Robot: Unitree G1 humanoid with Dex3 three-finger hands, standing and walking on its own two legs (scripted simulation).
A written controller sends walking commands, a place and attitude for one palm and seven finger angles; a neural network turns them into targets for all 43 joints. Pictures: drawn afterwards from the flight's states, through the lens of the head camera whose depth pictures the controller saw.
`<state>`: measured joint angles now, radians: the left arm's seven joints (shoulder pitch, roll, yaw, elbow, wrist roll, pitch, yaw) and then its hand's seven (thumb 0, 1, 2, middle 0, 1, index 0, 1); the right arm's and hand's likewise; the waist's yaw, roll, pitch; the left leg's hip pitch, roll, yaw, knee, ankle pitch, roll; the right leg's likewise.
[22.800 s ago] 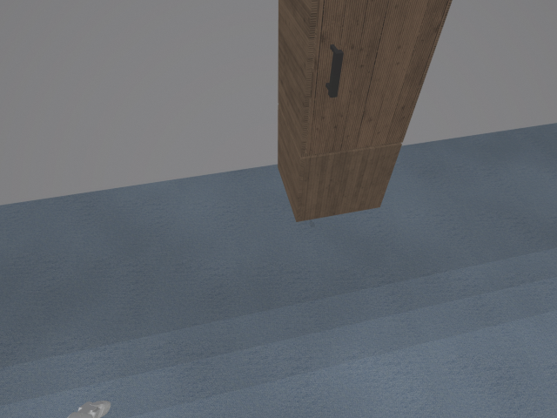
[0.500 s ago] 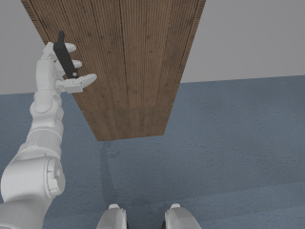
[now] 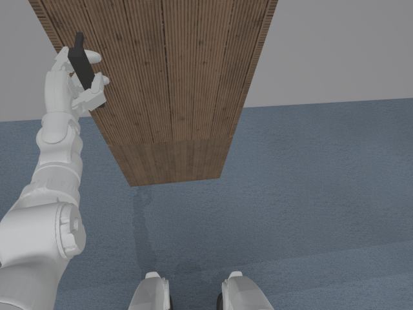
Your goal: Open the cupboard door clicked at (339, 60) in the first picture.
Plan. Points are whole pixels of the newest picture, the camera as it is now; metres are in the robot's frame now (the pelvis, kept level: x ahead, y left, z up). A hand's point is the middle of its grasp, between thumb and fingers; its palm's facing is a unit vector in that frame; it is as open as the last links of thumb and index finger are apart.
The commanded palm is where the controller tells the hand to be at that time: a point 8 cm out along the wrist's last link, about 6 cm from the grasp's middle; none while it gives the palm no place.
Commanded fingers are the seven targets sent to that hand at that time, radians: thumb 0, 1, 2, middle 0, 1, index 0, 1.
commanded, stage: pull the door open along its arc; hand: left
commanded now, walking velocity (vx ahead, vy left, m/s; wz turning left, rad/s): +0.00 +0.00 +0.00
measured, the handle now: (89, 72) +0.56 +0.20 +0.07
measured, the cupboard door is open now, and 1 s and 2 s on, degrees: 0 43 39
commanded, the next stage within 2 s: open thumb and fingers to let go in 0.92 s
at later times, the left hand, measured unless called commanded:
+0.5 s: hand (119, 142) +0.40 +0.13 +0.08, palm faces +0.17 -0.98 +0.05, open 6.3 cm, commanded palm +0.33 +0.17 +0.08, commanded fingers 0.00 0.90 0.90 -0.40 -1.35 -0.40 -1.35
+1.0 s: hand (179, 195) +0.30 +0.03 +0.08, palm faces +0.33 -0.94 -0.04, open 6.6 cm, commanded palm +0.26 +0.07 +0.08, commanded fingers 0.00 0.90 0.90 -0.40 -1.35 -0.40 -1.35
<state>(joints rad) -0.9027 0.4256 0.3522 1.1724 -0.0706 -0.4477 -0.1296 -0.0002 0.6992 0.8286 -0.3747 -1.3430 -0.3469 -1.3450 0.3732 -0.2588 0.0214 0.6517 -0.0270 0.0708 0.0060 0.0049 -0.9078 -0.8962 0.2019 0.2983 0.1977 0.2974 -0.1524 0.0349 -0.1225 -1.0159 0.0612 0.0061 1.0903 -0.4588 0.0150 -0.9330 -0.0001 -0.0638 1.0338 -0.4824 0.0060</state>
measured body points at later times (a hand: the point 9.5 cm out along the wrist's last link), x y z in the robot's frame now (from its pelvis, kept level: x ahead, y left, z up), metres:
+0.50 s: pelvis +0.03 +0.00 +0.03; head +0.10 +0.00 +0.47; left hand +0.38 +0.18 +0.08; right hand +0.13 -0.25 -0.09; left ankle +0.03 +0.11 -0.66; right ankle +0.00 -0.13 -0.66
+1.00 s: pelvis +0.04 -0.05 +0.03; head +0.07 -0.07 +0.48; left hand +0.27 +0.08 +0.09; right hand +0.25 -0.24 -0.06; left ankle +0.03 +0.11 -0.66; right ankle +0.00 -0.13 -0.66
